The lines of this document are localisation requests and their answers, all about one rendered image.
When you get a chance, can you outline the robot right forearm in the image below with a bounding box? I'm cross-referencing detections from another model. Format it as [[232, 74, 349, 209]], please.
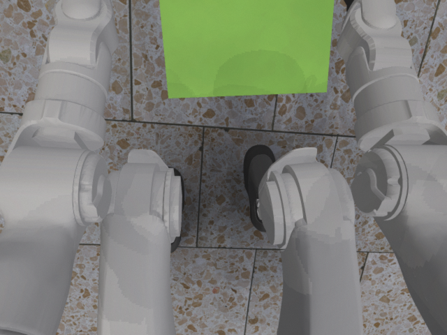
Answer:
[[337, 0, 447, 152]]

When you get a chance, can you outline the robot left forearm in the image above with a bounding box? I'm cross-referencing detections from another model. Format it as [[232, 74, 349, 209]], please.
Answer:
[[0, 0, 119, 216]]

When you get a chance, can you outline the robot left upper arm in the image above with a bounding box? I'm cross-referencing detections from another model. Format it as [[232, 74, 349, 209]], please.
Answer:
[[0, 146, 112, 335]]

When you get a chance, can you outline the robot right upper arm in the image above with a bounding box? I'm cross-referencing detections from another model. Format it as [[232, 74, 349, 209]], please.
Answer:
[[351, 144, 447, 335]]

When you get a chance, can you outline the left robot foot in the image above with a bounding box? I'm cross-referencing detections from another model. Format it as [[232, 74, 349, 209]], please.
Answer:
[[169, 167, 184, 253]]

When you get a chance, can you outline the robot foot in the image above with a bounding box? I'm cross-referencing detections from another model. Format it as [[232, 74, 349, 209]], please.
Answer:
[[244, 144, 275, 232], [169, 167, 184, 253]]

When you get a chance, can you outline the right robot foot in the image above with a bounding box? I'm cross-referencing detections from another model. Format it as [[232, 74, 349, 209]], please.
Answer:
[[244, 144, 275, 232]]

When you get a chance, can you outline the carton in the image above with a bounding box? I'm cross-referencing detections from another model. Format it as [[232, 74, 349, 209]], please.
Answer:
[[159, 0, 335, 98]]

